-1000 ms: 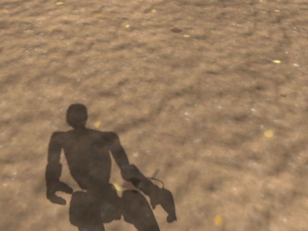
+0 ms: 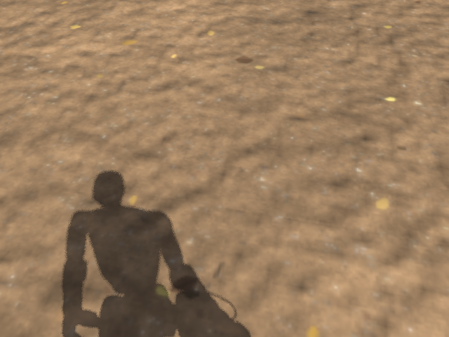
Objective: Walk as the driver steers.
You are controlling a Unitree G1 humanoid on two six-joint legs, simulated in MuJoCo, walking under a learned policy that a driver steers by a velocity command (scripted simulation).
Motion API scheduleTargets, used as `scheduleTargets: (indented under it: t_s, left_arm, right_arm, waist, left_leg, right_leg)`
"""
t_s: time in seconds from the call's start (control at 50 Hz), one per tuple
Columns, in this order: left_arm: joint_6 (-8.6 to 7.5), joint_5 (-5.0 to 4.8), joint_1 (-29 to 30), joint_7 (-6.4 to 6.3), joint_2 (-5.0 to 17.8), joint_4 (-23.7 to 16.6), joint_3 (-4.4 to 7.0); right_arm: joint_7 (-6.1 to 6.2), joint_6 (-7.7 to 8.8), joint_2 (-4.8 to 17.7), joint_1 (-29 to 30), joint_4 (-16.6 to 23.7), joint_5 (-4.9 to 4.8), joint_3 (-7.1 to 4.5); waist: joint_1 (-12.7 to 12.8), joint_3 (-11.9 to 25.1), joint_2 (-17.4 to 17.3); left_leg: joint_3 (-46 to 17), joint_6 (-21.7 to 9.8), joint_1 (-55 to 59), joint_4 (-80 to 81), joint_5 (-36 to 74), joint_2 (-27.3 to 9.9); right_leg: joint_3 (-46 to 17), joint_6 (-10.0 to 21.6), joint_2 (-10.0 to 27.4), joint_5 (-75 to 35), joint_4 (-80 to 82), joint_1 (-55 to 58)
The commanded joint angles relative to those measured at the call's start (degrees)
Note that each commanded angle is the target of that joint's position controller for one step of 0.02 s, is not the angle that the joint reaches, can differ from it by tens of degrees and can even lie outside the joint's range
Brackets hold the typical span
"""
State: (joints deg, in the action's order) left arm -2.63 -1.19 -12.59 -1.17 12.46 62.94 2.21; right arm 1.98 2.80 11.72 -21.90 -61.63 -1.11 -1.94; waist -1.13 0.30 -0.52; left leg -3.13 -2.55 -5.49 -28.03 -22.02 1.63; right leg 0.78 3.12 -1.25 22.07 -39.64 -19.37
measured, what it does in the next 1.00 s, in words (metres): walks ahead: left foot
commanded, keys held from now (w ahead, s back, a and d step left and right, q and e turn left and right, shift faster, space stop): w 1.00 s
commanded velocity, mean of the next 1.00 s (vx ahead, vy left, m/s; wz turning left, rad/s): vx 0.44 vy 0.00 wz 0.00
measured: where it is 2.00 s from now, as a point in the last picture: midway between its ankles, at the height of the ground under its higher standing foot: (239, 192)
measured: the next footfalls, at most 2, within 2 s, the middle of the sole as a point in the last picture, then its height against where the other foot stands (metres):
left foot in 0.62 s outside the picture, level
right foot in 1.16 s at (275, 269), level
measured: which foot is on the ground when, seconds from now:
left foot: down 0.00-0.12, up 0.14-0.60, down 0.62-1.00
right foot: down 0.00-0.64, up 0.66-1.00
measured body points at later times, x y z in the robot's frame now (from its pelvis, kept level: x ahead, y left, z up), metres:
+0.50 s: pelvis +0.19 -0.03 +0.00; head +0.22 -0.04 +0.45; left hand +0.11 +0.21 -0.14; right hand +0.41 -0.26 -0.10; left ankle +0.39 +0.12 -0.69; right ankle +0.05 -0.12 -0.73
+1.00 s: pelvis +0.49 +0.01 +0.01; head +0.50 +0.01 +0.46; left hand +0.66 +0.26 -0.10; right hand +0.48 -0.26 -0.13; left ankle +0.42 +0.10 -0.73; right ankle +0.68 -0.17 -0.68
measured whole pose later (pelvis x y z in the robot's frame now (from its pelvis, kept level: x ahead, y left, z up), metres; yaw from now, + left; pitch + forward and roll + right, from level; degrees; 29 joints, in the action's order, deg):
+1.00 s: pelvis +0.49 +0.01 +0.01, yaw +0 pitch +1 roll +2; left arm -4.8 -0.6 -5.2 -0.1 15.0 50.8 3.1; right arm -0.2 5.5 13.8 -20.4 -57.2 -0.5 -2.7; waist -3.8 0.0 2.3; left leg 3.2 -3.2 -1.3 -11.4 -11.5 4.1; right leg -1.9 0.3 7.9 -4.1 -38.5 -39.3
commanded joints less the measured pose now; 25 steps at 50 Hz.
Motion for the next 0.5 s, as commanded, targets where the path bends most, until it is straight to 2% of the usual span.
scheduleTargets:
  t_s: [0.02,0.04,0.06,0.08,0.1,0.12,0.14,0.16,0.18,0.2,0.22,0.24,0.26,0.3,0.36,0.42,0.5]
  left_arm:
    - [-3.51,-0.77,8.09,1.36,4.79,-5.86,0.64]
    - [-4.00,-1.01,7.43,1.70,4.82,-5.87,0.73]
    - [-4.24,-1.11,4.57,1.86,4.64,-4.79,1.00]
    - [-4.08,-1.00,-0.64,1.82,5.27,-2.51,1.70]
    - [-3.75,-0.80,-7.37,1.70,6.67,-0.43,2.66]
    - [-3.65,-0.42,-16.09,1.35,10.98,1.12,3.99]
    - [-3.71,0.01,-22.55,1.82,14.85,2.04,4.38]
    - [-4.26,0.65,-17.40,1.97,9.80,1.19,2.53]
    - [-4.60,0.63,-11.87,2.16,7.40,-0.89,1.67]
    - [-4.69,0.85,-8.35,2.52,6.54,-2.30,1.12]
    - [-4.59,0.99,-6.82,2.79,6.12,-3.10,0.70]
    - [-4.27,1.24,-7.02,2.78,5.14,-3.12,0.21]
    - [-3.94,1.35,-8.39,2.59,5.12,-2.82,0.04]
    - [-3.56,1.37,-10.95,1.90,6.59,-2.30,0.07]
    - [-2.98,1.59,-11.62,0.85,8.23,-2.90,0.22]
    - [-2.80,1.27,-13.40,0.35,8.72,-3.25,0.39]
    - [-2.36,0.47,-16.56,0.23,8.56,-2.32,0.73]
  right_arm:
    - [-0.26,1.66,9.25,-1.84,2.35,-0.30,-2.05]
    - [-0.49,1.55,9.05,-1.19,2.68,-0.62,-2.04]
    - [-0.66,1.25,9.46,0.32,3.24,-0.85,-2.11]
    - [-0.84,1.06,9.78,1.00,3.83,-0.66,-2.12]
    - [-0.87,1.26,10.10,2.36,4.67,-0.40,-2.06]
    - [-0.98,1.76,7.33,4.54,6.34,-0.35,-1.27]
    - [-0.80,2.95,2.96,3.02,8.01,-0.30,-0.30]
    - [-1.02,3.73,5.86,4.04,8.24,-1.31,-1.02]
    - [-1.55,4.22,6.63,5.28,8.53,-1.88,-1.22]
    - [-1.68,4.42,6.57,5.67,8.28,-1.58,-1.41]
    - [-1.65,4.41,7.16,6.49,8.36,-0.97,-1.97]
    - [-1.79,4.08,7.67,6.79,8.47,-0.63,-2.46]
    - [-2.00,3.67,6.97,6.81,8.50,-0.54,-2.53]
    - [-2.15,2.90,5.65,9.35,9.57,-0.14,-2.42]
    - [-2.15,2.64,4.51,17.28,13.02,0.09,-1.82]
    - [-2.77,2.91,4.08,23.91,15.28,-0.21,-1.14]
    - [-4.05,3.36,4.60,29.55,17.83,-0.63,-0.72]
  waist:
    - [-0.75,-11.83,-7.21]
    - [0.13,-11.09,-6.72]
    - [2.04,-9.55,-6.50]
    - [4.02,-6.99,-6.27]
    - [7.05,-3.64,-5.02]
    - [10.39,-0.29,5.92]
    - [10.22,4.24,19.52]
    - [7.17,0.16,11.38]
    - [5.22,-4.06,7.43]
    - [3.80,-4.99,4.55]
    - [3.06,-5.76,3.51]
    - [2.53,-5.36,4.07]
    - [2.38,-4.90,5.00]
    - [2.54,-5.09,4.42]
    - [3.57,-6.59,3.41]
    - [5.16,-7.65,4.27]
    - [5.49,-9.29,4.28]
  left_leg:
    - [-22.92,-11.70,-0.42,17.16,-8.65,-18.71]
    - [-19.21,-10.04,-0.34,15.74,-4.55,-16.93]
    - [-14.76,-8.19,-3.78,13.96,-0.91,-14.24]
    - [-11.40,-6.82,-8.88,10.93,5.17,-11.50]
    - [-8.09,-5.32,-13.43,4.68,14.84,-8.88]
    - [-0.31,-1.47,-21.90,-14.13,17.01,-2.54]
    - [1.84,1.14,-33.69,-32.48,-6.08,3.35]
    - [-3.57,-0.18,-38.66,-42.27,-7.89,-0.19]
    - [-3.84,-1.81,-40.67,-44.45,-2.48,-3.34]
    - [-2.70,-2.58,-39.68,-42.68,3.03,-5.87]
    - [-1.73,-2.59,-38.65,-39.72,6.71,-7.45]
    - [-0.71,-2.27,-36.26,-37.40,8.93,-8.35]
    - [0.35,-1.68,-35.02,-35.54,10.19,-8.59]
    - [2.04,0.12,-36.46,-32.10,12.55,-8.78]
    - [2.92,2.03,-38.13,-21.25,18.23,-8.50]
    - [4.82,2.12,-33.97,-10.73,24.80,-6.55]
    - [4.56,0.28,-33.23,-4.02,25.58,-5.32]
  right_leg:
    - [-0.87,1.42,3.72,3.86,-3.31,-15.72]
    - [0.20,1.59,3.58,2.59,1.90,-12.37]
    - [2.62,1.36,1.99,-2.23,8.38,-3.65]
    - [4.40,0.61,-0.83,-7.58,10.70,7.58]
    - [2.45,0.88,-1.04,-9.40,10.97,17.67]
    - [-13.93,5.11,9.02,-3.14,18.60,27.22]
    - [-39.28,12.92,22.02,0.93,28.45,35.06]
    - [-41.54,13.23,23.81,4.38,28.97,30.88]
    - [-34.02,11.42,22.01,2.40,28.84,26.26]
    - [-27.28,9.66,19.33,-0.80,29.65,23.18]
    - [-22.11,8.41,17.29,-6.38,30.36,20.99]
    - [-17.33,7.24,14.95,-11.38,30.98,19.45]
    - [-14.38,6.89,13.71,-15.71,31.27,18.86]
    - [-11.29,7.60,13.17,-22.97,31.97,18.73]
    - [-8.56,7.97,12.92,-26.23,33.45,17.21]
    - [-5.62,7.26,11.77,-25.12,34.99,15.28]
    - [-4.63,7.12,14.29,-27.66,33.58,20.75]
Keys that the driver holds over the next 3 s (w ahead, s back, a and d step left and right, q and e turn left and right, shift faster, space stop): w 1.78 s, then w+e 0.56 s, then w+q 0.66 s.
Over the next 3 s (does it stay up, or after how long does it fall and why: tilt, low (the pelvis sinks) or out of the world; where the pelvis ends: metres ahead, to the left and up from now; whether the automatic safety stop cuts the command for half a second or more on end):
stays up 1.64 -0.08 0.00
